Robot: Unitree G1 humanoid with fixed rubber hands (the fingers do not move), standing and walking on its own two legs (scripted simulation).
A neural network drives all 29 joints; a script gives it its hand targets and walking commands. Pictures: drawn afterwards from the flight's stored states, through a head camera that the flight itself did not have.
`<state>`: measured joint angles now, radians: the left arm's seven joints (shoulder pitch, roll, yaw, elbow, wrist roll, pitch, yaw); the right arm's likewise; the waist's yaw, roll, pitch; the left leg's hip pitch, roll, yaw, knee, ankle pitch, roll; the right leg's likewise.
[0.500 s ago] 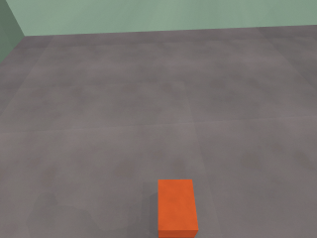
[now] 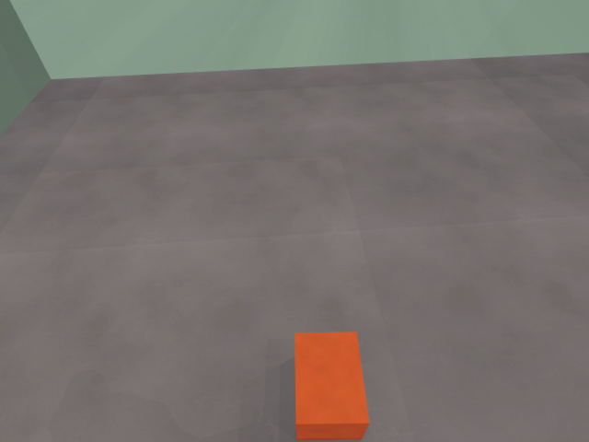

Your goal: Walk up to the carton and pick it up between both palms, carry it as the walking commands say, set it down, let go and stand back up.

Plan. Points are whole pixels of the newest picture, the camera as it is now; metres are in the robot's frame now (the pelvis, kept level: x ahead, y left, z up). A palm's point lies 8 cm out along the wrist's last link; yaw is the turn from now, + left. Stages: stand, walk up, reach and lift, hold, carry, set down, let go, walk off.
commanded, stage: stand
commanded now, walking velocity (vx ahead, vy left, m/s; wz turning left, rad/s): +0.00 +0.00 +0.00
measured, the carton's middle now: (327, 384) +0.44 -0.05 -0.68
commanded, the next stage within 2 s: reach and lift in 0.32 s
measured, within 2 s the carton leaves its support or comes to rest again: neither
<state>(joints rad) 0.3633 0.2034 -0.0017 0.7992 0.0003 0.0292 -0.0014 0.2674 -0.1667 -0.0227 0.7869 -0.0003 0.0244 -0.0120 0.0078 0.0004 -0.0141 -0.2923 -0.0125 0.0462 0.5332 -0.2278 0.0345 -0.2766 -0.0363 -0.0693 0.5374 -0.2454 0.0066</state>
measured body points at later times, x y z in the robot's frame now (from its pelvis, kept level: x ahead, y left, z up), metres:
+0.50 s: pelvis -0.01 +0.00 +0.00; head +0.00 +0.00 +0.45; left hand +0.13 +0.23 -0.12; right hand +0.12 -0.23 -0.13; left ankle +0.04 +0.10 -0.73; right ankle +0.02 -0.12 -0.73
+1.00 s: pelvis +0.04 -0.02 -0.04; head +0.17 -0.02 +0.39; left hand +0.24 +0.20 -0.16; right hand +0.26 -0.23 -0.16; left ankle +0.04 +0.10 -0.73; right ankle +0.03 -0.12 -0.73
